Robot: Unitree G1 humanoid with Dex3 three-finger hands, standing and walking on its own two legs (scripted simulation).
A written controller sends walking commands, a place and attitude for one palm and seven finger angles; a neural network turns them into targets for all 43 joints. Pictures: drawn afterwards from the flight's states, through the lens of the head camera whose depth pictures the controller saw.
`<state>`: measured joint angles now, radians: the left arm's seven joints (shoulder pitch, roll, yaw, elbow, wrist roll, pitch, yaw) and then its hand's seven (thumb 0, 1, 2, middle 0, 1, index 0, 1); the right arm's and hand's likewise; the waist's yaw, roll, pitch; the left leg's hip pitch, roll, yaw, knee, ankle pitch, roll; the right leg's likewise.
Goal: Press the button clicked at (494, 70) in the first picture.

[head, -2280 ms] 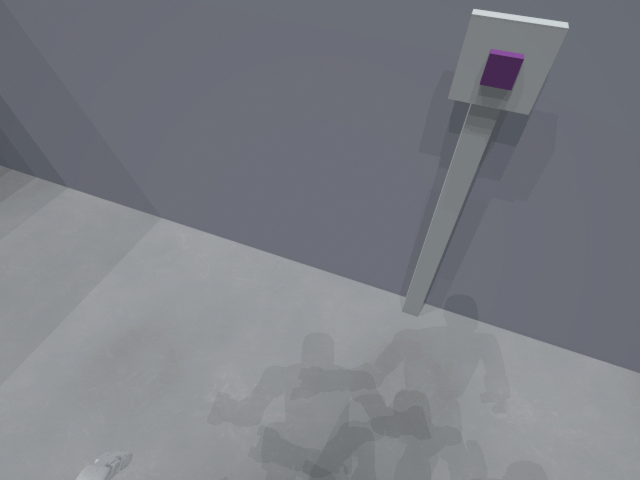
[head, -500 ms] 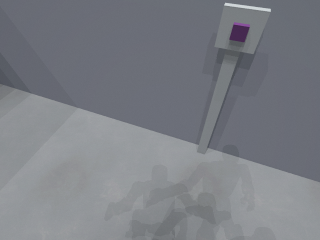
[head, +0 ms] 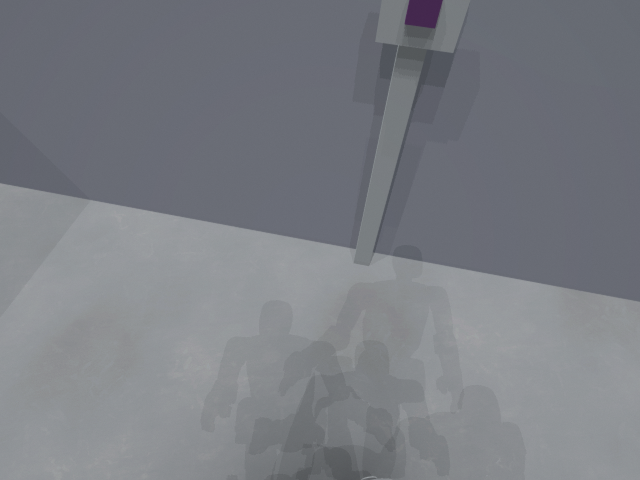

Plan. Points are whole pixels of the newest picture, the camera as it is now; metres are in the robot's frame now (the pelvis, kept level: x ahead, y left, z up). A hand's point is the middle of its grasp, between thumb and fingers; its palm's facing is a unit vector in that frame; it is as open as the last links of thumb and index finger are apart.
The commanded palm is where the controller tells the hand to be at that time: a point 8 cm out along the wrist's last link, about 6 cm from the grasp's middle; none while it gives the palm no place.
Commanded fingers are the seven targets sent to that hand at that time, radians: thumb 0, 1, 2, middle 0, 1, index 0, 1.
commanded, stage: turn to face it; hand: left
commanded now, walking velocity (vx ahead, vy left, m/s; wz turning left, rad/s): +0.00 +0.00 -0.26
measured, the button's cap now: (423, 6) +0.88 -0.14 +0.17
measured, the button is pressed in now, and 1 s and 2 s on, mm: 0 0 0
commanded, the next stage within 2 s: take the last steps up to it in 0.06 s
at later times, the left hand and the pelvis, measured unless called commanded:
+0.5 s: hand out of the picture +0.12 +0.14 -0.16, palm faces -0.21 -0.96 -0.20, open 7.4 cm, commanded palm none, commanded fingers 0.00 0.90 0.90 -0.20 -0.30 -0.20 -0.30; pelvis +0.00 -0.03 +0.00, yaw -12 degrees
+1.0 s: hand (253, 453) +0.18 +0.10 -0.18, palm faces -0.21 -0.97 -0.12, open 7.4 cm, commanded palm none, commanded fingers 0.00 0.90 0.90 -0.20 -0.30 -0.20 -0.30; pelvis +0.17 -0.07 +0.01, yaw -14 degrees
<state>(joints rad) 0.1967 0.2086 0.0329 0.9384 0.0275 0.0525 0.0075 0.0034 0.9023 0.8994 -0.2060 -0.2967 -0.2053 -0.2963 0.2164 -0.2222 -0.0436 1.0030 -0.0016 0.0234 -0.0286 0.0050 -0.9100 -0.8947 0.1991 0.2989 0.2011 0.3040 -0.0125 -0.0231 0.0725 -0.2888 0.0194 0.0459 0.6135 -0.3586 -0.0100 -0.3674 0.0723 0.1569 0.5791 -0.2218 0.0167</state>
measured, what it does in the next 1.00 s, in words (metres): walks ahead: right foot, then left foot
